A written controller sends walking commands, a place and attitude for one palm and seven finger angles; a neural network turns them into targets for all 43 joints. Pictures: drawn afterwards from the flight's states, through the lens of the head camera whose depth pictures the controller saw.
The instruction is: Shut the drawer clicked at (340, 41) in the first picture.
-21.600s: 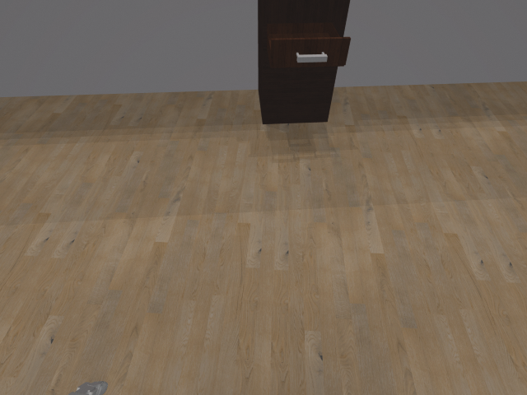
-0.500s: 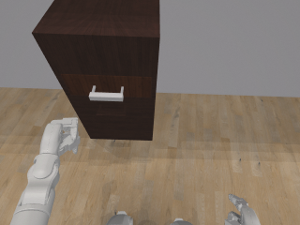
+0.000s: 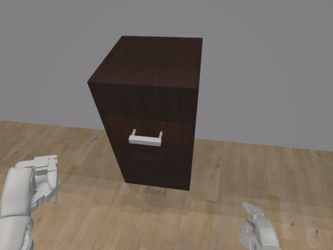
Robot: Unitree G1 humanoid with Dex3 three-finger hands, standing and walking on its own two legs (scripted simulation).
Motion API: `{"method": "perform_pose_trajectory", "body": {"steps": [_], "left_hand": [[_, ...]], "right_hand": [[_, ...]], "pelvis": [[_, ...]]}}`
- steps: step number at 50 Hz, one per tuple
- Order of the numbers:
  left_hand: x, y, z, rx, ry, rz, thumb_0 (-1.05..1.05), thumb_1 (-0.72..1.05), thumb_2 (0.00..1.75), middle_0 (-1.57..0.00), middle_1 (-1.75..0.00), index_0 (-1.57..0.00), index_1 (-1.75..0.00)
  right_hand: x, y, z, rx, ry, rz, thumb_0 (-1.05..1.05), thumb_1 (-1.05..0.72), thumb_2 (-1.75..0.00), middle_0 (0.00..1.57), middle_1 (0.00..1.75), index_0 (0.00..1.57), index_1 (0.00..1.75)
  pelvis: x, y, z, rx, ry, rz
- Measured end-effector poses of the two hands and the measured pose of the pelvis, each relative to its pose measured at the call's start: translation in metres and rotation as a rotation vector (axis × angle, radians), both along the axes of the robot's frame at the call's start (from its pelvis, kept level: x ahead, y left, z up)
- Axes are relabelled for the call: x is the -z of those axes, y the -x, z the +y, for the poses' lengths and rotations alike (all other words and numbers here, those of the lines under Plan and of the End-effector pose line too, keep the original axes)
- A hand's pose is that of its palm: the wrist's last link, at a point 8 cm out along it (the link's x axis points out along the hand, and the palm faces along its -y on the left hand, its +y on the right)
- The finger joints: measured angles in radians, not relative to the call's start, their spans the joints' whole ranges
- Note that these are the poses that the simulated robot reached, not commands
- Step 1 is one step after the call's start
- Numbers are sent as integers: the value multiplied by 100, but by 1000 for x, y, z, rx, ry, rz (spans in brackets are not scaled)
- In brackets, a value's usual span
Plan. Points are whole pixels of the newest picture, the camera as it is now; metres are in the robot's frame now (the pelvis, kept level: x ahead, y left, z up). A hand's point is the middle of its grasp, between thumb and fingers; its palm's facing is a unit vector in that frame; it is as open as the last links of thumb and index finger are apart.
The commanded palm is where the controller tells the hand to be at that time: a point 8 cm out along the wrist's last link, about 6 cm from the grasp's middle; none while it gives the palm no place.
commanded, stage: draw the hand back to the body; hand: left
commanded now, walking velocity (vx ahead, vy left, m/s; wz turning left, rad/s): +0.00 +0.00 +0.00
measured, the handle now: (146, 136) +0.63 +0.19 -0.22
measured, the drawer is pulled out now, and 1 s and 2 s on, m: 0.00 0.00 0.00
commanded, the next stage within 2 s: step back with the hand held close in 0.24 s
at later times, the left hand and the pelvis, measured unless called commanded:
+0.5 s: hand (46, 190) +0.17 +0.23 +0.16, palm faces +0.37 -0.81 -0.46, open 3.2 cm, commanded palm +0.11 +0.27 +0.18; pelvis -0.02 -0.01 +0.00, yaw +0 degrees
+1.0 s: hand (19, 221) +0.12 +0.25 +0.16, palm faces +0.31 -0.81 -0.50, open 3.2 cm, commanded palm +0.06 +0.29 +0.18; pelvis -0.07 +0.01 +0.00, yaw +0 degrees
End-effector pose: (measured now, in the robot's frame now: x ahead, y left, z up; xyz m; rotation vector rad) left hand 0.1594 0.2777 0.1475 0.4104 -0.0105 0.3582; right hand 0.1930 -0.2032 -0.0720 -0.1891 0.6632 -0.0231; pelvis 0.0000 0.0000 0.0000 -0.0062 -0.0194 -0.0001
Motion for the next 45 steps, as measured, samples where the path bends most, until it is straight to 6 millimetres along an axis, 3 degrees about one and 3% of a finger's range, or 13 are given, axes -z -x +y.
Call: {"method": "perform_pose_trajectory", "body": {"steps": [7, 17, 24, 31, 45], "left_hand": [[-40, 31, -3, -17, -104, -109, 1, 90, 90, -141, -160, -141, -160], [-20, 35, -11, -26, -41, -75, 1, 90, 90, -141, -160, -141, -160], [-35, 31, -11, 26, -124, -125, 1, 89, 89, -141, -160, -141, -160], [-31, 30, -10, 84, -158, -60, 1, 89, 89, -141, -160, -141, -160], [-31, 62, 6, 89, -172, -78, 1, 89, 89, -141, -159, -141, -160]], "right_hand": [[1, 3, -5, -11, -2, -17, 1, -91, -90, 20, 30, 20, 30], [4, 23, -20, 20, 15, -3, 1, -91, -90, 20, 30, 20, 30], [5, 37, -33, 58, 32, 29, 1, -91, -90, 20, 30, 20, 30], [14, 57, -45, 141, 53, 110, 1, -91, -90, 20, 30, 20, 30], [11, 80, -21, 143, 43, 104, 1, -91, -90, 20, 30, 20, 30]], "pelvis": [[-1, 3, -4, -6, 2, -25], [-2, 12, -12, -3, -1, -48], [-2, 18, -14, -7, 11, -10], [-3, 25, -4, 4, 1, 39], [0, 58, 10, 5, 7, 48]]}}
